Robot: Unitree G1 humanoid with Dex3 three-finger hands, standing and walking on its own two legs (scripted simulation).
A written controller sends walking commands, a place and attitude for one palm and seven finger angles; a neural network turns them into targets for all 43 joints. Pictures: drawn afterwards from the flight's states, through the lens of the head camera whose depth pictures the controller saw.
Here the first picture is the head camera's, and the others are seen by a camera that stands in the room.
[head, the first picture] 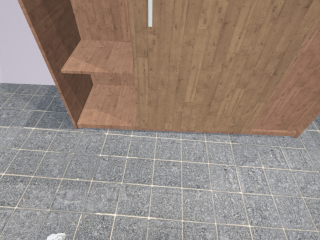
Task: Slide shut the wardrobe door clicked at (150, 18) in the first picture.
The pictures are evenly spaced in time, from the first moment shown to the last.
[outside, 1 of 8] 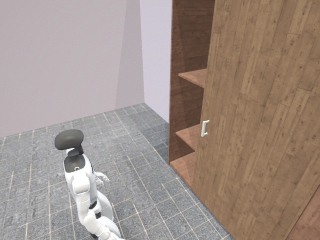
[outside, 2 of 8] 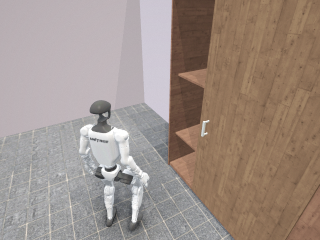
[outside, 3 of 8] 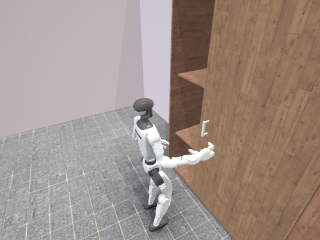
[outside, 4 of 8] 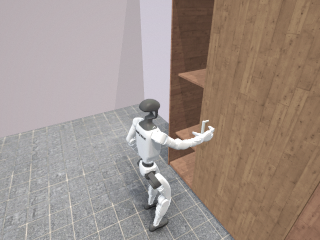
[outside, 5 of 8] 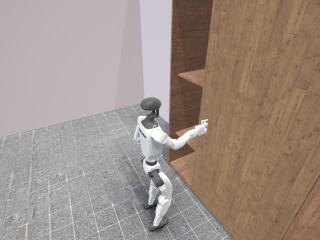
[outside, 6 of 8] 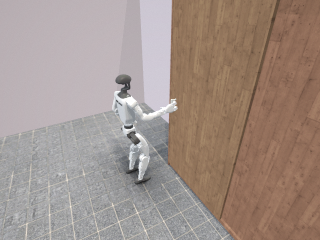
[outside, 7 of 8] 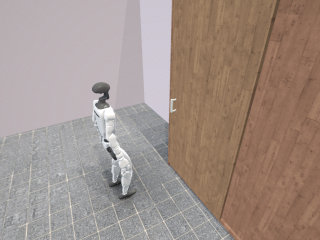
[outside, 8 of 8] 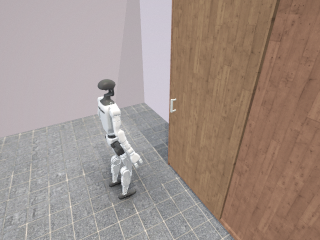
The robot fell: no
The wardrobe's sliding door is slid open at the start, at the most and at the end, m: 0.49 0.49 0.00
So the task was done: yes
